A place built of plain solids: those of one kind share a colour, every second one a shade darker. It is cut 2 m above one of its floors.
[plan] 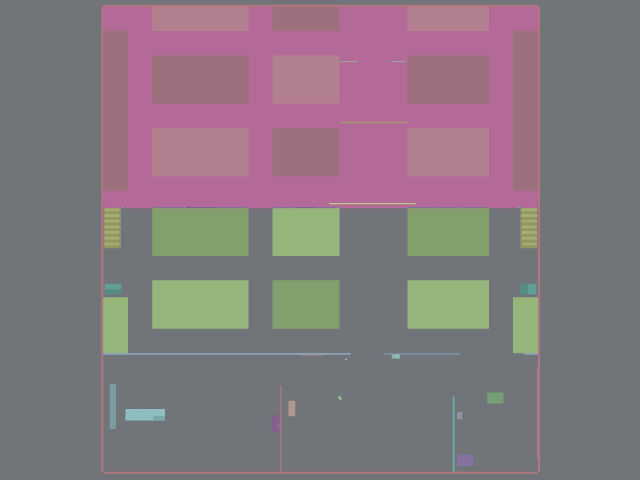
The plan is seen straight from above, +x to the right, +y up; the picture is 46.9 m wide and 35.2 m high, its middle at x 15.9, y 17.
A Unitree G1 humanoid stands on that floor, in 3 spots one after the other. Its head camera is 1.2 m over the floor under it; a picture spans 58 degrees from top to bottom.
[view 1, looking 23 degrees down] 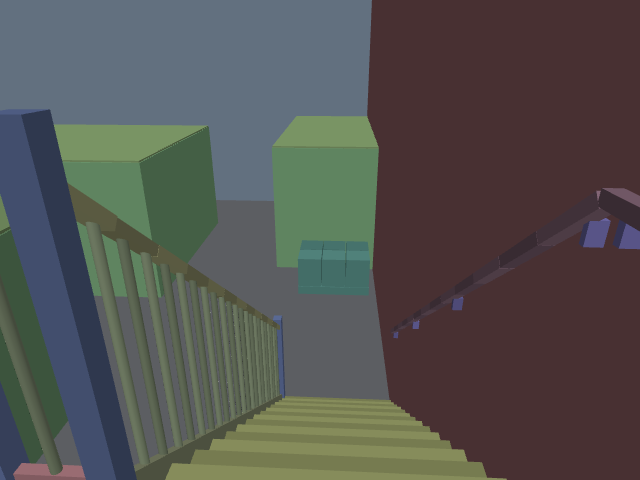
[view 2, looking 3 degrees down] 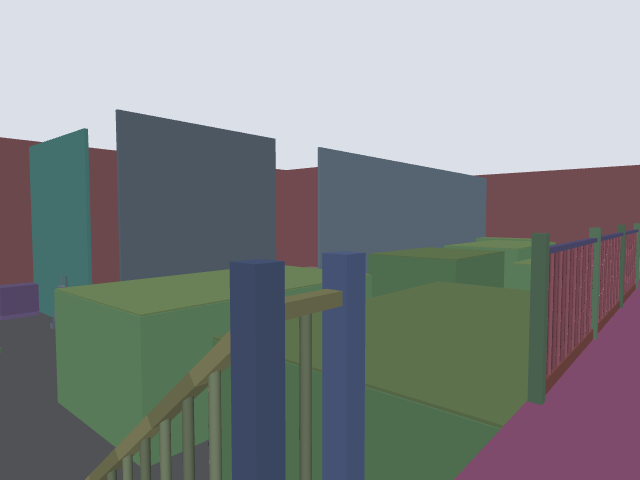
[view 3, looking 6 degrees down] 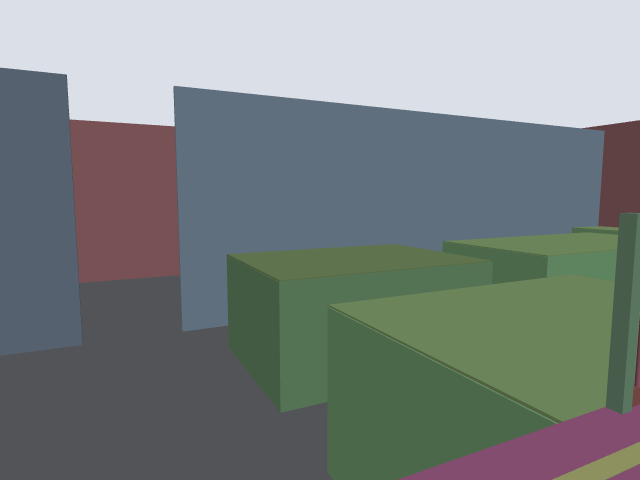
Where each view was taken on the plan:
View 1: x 0.61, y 20.22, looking -87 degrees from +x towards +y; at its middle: units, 8.06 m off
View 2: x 31.28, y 20.12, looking -139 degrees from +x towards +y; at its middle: front_wall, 17.42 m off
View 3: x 19.83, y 20.72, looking -116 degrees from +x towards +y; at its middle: front_wall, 13.44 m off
